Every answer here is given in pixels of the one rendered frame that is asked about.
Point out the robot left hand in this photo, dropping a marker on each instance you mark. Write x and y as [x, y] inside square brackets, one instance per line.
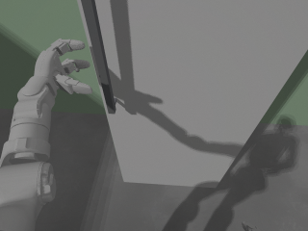
[49, 65]

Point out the left robot forearm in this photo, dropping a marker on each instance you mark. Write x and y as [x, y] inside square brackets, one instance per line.
[29, 133]

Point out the fridge door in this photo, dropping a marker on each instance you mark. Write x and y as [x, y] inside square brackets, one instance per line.
[192, 80]

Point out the handle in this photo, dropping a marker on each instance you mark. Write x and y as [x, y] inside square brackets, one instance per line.
[91, 16]

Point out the robot left upper arm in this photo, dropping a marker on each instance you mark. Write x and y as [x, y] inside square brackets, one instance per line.
[24, 189]

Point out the robot right hand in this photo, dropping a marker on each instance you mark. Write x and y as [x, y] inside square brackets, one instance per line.
[249, 227]

